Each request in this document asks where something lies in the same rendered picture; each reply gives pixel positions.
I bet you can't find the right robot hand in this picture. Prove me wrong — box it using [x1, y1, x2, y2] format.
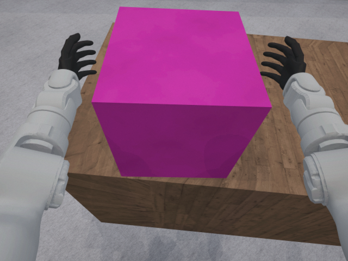
[260, 36, 306, 90]

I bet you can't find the left robot hand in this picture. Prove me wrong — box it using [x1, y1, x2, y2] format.
[58, 33, 97, 81]

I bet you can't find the right robot forearm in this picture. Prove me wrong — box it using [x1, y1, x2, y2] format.
[283, 72, 348, 157]

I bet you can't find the left robot forearm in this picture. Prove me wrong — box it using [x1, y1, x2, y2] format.
[0, 69, 82, 170]

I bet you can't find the robot right upper arm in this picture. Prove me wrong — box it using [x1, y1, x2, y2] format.
[303, 148, 348, 261]

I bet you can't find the pedestal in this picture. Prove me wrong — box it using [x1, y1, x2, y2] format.
[64, 22, 348, 246]

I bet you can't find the robot left upper arm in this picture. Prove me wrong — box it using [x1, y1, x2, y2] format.
[0, 146, 70, 261]

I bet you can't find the carton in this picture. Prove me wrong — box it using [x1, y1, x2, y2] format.
[91, 7, 272, 178]

